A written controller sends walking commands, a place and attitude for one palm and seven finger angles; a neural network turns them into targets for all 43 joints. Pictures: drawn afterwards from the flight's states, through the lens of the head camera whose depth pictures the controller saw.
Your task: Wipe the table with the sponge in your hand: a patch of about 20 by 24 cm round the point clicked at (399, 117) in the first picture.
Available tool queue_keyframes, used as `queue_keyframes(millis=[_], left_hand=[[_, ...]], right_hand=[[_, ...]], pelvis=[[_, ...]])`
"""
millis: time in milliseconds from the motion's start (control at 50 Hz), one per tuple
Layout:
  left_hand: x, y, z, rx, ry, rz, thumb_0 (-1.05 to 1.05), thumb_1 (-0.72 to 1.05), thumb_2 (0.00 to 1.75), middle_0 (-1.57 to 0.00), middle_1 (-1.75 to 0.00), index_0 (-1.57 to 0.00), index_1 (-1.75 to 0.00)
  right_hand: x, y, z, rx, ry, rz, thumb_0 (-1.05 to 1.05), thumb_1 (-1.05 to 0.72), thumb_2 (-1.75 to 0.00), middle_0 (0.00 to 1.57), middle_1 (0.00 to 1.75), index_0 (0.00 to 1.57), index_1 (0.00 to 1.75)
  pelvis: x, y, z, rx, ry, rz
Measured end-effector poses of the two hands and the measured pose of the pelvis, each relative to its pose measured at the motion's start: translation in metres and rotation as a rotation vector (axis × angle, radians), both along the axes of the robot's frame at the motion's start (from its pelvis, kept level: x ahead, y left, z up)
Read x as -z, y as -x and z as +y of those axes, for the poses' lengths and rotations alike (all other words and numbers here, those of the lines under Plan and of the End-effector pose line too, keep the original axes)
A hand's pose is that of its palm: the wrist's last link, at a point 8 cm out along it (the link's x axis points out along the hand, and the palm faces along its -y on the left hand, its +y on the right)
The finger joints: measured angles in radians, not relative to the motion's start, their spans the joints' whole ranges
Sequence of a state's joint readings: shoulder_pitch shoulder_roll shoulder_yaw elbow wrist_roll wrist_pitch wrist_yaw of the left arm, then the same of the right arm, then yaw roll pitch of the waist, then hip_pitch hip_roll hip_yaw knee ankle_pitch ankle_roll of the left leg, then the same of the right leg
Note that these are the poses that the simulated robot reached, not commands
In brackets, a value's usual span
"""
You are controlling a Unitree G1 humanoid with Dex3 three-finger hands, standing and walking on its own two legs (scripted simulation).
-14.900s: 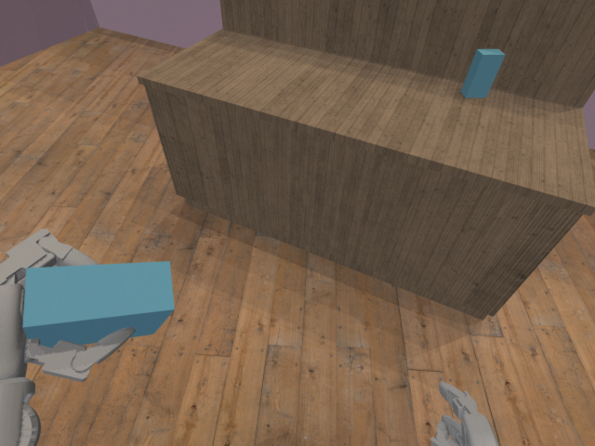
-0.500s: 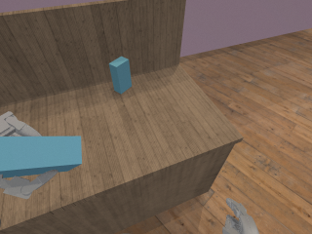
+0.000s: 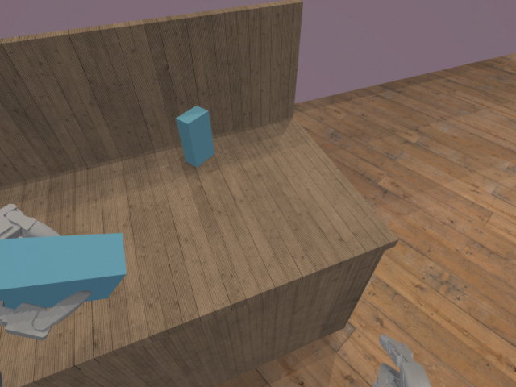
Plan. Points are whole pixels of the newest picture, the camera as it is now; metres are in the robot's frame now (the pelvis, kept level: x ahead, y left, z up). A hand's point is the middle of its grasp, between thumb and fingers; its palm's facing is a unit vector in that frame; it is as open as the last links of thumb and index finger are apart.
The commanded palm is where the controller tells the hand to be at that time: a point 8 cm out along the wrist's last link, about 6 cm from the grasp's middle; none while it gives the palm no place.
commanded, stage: shuffle to correct the standing spot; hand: left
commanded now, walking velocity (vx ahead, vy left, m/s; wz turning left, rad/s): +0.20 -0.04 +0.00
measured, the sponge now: (79, 271) +0.22 +0.23 +0.15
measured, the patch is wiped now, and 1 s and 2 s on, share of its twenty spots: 0.00 0.00 0.00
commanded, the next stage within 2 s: come to a stop and stand still in 1.12 s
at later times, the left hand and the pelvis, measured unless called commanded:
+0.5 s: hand (80, 256) +0.24 +0.24 +0.15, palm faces +0.40 -0.83 -0.38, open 9.4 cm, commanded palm +0.19 +0.26 +0.18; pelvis +0.02 -0.01 +0.00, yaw -1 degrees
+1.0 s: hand (103, 249) +0.26 +0.22 +0.13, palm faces +0.32 -0.88 -0.35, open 9.4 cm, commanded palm +0.20 +0.27 +0.18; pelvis +0.03 -0.01 -0.01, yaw -2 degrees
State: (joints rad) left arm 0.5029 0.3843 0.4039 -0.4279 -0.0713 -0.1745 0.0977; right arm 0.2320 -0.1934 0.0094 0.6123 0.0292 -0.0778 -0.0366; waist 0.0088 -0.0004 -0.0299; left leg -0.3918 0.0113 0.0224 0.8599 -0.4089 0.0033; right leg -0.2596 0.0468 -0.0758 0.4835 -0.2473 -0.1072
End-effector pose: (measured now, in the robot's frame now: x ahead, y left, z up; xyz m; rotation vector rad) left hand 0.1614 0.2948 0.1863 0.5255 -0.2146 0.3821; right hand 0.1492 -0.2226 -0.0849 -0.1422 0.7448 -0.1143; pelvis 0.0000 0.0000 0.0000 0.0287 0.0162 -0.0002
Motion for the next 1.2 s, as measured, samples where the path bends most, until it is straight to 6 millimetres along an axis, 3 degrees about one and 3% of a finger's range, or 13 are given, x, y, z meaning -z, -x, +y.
queue_keyframes(millis=[60,140,260,320,360,480,580,680,780,900,1000,1100,1200], left_hand=[[0.023,-0.006,0.001,-0.055,0.097,0.037,-0.01,-0.43,1.01,-0.81,-1.34,-0.82,-1.34],[0.037,-0.018,-0.018,0.003,0.156,0.004,-0.01,-0.43,1.01,-0.81,-1.34,-0.82,-1.34],[0.003,-0.026,-0.042,0.126,0.033,-0.078,-0.01,-0.43,1.01,-0.81,-1.34,-0.82,-1.34],[-0.013,-0.023,-0.04,0.124,-0.034,-0.101,-0.01,-0.43,1.01,-0.81,-1.34,-0.82,-1.34],[-0.014,-0.023,-0.033,0.092,-0.025,-0.08,-0.01,-0.43,1.01,-0.81,-1.34,-0.82,-1.34],[0.017,-0.031,-0.019,-0.008,0.078,0.025,-0.01,-0.43,1.01,-0.81,-1.34,-0.82,-1.34],[0.034,-0.047,-0.033,0.056,0.115,0.014,-0.01,-0.43,1.01,-0.81,-1.34,-0.82,-1.34],[0.006,-0.051,-0.047,0.13,0.018,-0.036,-0.01,-0.43,1.01,-0.81,-1.34,-0.82,-1.34],[-0.012,-0.043,-0.038,0.108,-0.016,-0.056,-0.01,-0.43,1.01,-0.81,-1.34,-0.82,-1.34],[0.019,-0.051,-0.023,0.033,0.067,0.039,-0.01,-0.43,1.01,-0.81,-1.35,-0.82,-1.34],[0.039,-0.059,-0.031,0.089,0.13,0.033,-0.01,-0.43,1.01,-0.8,-1.35,-0.82,-1.34],[0.009,-0.049,-0.033,0.169,0.047,-0.053,-0.01,-0.43,1.01,-0.8,-1.35,-0.82,-1.34],[-0.007,-0.04,-0.007,0.143,0.0,-0.101,-0.01,-0.43,1.01,-0.8,-1.35,-0.82,-1.34]], right_hand=[[-0.004,-0.002,-0.008,-0.02,0.042,0.007,0.01,-0.9,-0.9,0.21,0.3,0.2,0.3],[-0.005,-0.011,-0.018,-0.02,0.094,-0.024,0.01,-0.9,-0.9,0.21,0.3,0.2,0.3],[-0.015,-0.028,-0.022,-0.013,0.074,-0.085,0.01,-0.9,-0.9,0.2,0.3,0.2,0.3],[-0.014,-0.032,-0.023,-0.002,0.046,-0.087,0.01,-0.9,-0.9,0.2,0.3,0.2,0.3],[-0.013,-0.031,-0.023,0.007,0.03,-0.065,0.01,-0.9,-0.9,0.2,0.3,0.2,0.3],[-0.009,-0.025,-0.018,-0.02,0.037,-0.009,0.01,-0.9,-0.9,0.2,0.3,0.2,0.3],[0.0,-0.029,-0.017,-0.003,0.044,-0.014,0.01,-0.9,-0.9,0.21,0.3,0.2,0.3],[-0.001,-0.036,-0.015,-0.02,0.025,-0.03,0.01,-0.9,-0.9,0.2,0.3,0.2,0.3],[-0.011,-0.035,-0.02,0.004,0.006,-0.014,0.01,-0.9,-0.9,0.21,0.3,0.2,0.3],[-0.013,-0.032,-0.026,0.016,0.043,-0.021,0.01,-0.9,-0.9,0.21,0.3,0.2,0.3],[-0.009,-0.033,-0.027,0.04,0.071,-0.028,0.01,-0.9,-0.9,0.2,0.3,0.2,0.3],[-0.015,-0.033,-0.017,0.031,0.077,-0.047,0.01,-0.9,-0.9,0.2,0.3,0.2,0.3],[-0.017,-0.027,-0.004,0.043,0.072,-0.039,0.01,-0.9,-0.9,0.2,0.3,0.2,0.3]], pelvis=[[-0.002,-0.003,-0.003,-0.003,-0.014,-0.009],[0.007,-0.003,-0.004,-0.008,0.006,-0.039],[0.008,-0.005,-0.014,-0.022,0.019,-0.038],[0.007,-0.008,-0.017,-0.012,0.02,-0.02],[0.003,-0.012,-0.017,0.001,0.009,-0.007],[-0.003,-0.022,-0.015,0.014,-0.017,-0.006],[0.009,-0.024,-0.013,0.016,-0.024,-0.037],[0.008,-0.024,-0.019,-0.022,0.014,-0.03],[-0.002,-0.029,-0.021,0.025,-0.007,0.004],[-0.004,-0.032,-0.013,0.037,-0.013,-0.005],[0.007,-0.028,-0.006,0.029,-0.006,-0.035],[0.007,-0.023,-0.001,0.006,0.035,-0.028],[0.005,-0.026,0.011,0.03,0.046,-0.01]])
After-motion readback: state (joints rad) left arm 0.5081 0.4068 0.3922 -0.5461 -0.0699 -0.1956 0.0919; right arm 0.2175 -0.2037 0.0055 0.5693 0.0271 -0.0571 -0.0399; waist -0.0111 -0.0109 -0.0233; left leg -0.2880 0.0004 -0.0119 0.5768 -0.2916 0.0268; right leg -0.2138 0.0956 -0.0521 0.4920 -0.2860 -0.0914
